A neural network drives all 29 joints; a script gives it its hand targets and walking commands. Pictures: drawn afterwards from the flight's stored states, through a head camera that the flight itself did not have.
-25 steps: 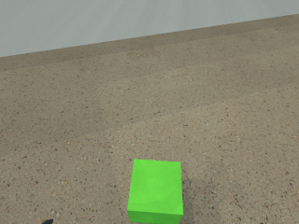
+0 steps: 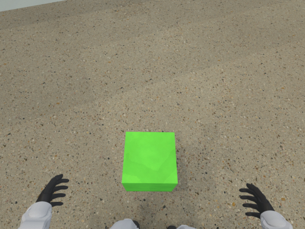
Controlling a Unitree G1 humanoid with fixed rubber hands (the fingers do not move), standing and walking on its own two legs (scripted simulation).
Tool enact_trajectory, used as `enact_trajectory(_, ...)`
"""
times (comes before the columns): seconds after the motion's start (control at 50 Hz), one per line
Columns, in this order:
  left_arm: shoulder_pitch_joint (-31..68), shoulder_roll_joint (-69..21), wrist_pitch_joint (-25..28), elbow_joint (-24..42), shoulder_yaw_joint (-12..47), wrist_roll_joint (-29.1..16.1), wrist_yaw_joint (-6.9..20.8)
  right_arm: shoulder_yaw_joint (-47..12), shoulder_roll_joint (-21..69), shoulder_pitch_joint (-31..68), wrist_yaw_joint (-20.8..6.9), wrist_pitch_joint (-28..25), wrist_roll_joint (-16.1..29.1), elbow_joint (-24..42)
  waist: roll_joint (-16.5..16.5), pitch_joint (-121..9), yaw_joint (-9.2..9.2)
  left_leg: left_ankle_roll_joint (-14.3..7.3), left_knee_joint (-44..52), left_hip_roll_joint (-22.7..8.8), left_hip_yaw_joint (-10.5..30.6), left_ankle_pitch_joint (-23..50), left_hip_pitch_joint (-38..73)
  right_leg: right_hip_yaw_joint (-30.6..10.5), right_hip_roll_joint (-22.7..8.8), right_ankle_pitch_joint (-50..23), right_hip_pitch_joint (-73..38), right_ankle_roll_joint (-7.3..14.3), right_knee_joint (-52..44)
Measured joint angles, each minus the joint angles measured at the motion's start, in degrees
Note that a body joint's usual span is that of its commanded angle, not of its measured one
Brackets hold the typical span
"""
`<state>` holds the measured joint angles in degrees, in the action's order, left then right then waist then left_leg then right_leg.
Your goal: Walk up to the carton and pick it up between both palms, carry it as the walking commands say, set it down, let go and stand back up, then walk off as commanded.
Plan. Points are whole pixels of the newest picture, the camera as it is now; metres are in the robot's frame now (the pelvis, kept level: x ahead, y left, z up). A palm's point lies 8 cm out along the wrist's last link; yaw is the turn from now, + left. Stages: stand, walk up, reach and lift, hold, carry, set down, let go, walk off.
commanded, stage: reach and lift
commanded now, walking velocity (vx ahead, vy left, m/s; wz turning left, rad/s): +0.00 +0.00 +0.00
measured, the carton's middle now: (149, 162) +0.46 +0.04 -0.63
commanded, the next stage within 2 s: none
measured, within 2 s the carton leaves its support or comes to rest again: neither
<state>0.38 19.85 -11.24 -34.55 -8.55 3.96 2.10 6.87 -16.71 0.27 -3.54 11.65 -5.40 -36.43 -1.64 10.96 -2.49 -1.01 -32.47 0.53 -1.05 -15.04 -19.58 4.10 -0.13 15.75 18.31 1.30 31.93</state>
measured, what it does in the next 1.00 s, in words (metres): lowers itself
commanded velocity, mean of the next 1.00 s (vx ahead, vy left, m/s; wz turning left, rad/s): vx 0.00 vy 0.00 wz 0.00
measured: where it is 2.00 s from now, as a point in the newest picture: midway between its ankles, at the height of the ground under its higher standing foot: outside the picture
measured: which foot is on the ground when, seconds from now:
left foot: down 0.00-1.00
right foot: down 0.00-1.00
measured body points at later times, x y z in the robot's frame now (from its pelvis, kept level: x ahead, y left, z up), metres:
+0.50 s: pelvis -0.04 -0.01 -0.06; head +0.16 +0.00 +0.35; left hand +0.29 +0.29 -0.16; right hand +0.33 -0.25 -0.15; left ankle +0.02 +0.10 -0.73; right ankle +0.01 -0.10 -0.73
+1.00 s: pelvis -0.06 +0.02 -0.10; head +0.23 +0.02 +0.24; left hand +0.44 +0.25 -0.20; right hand +0.46 -0.22 -0.20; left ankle +0.02 +0.10 -0.73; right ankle +0.01 -0.10 -0.73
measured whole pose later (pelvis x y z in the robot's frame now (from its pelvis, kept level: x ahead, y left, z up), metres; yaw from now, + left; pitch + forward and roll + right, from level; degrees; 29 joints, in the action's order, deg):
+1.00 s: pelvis -0.06 +0.02 -0.10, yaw -2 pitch +37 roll -1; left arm 59.7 18.4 -12.6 -48.3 -15.0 -6.4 -1.3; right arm 15.2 -24.8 64.2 -4.5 11.6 2.0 -55.9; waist -0.6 3.9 -3.2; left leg -2.9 -60.3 -0.2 -3.7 -17.3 -80.2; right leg 1.8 -0.8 17.4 79.6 0.3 59.8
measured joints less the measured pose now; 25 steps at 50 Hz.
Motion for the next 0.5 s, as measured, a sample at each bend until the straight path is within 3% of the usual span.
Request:
enact_trajectory(0.06,0.4,-0.9,-0.3,1.8,-1.4,0.6,0.3,1.8,-1.2,-1.2,-0.2,0.7,0.9,1.3,0.6,1.0,-1.19,0.3,-2.9,-0.6,-0.9,-1.4,-2.0,-0.9,0.5,1.2,2.4,0.2,3.1)
enact_trajectory(0.12,1.4,-0.7,-0.3,0.7,-2.3,-1.7,0.9,0.7,-3.4,0.1,0.0,0.8,3.3,3.0,1.4,0.6,-1.75,0.3,-7.6,-1.0,-1.7,-3.7,-5.8,-1.6,0.7,3.3,6.7,0.3,8.1)
enact_trajectory(0.22,7.5,0.5,-1.4,-0.9,-2.9,-6.5,1.5,-2.7,-3.6,10.3,0.8,2.1,6.2,4.4,2.0,-0.8,-1.65,0.5,-14.6,-1.2,-1.6,-5.8,-14.6,-1.4,0.5,5.9,15.8,0.7,15.9)
enact_trajectory(0.32,15.1,1.0,-2.4,-2.0,-3.5,-7.5,2.1,-2.0,0.2,19.9,3.0,4.5,4.6,1.3,1.3,-2.4,-1.97,1.0,-18.6,-1.1,-0.4,-5.9,-22.8,-0.2,0.3,6.5,23.6,1.4,19.9)
enact_trajectory(0.42,19.7,1.6,-2.7,-4.5,-4.3,-7.2,2.8,0.7,2.0,24.6,5.3,5.6,3.7,-1.0,0.1,-3.4,-0.85,1.4,-20.1,-1.4,0.4,-5.2,-28.6,0.6,0.5,5.8,29.0,1.6,20.9)
enact_trajectory(0.5,25.5,1.7,-2.2,-5.0,-4.4,-6.8,2.8,1.8,0.3,29.2,5.6,5.3,5.5,-2.3,-0.4,-3.4,-0.23,1.2,-22.1,-1.6,0.5,-4.8,-33.6,0.8,0.6,5.0,33.7,1.5,22.2)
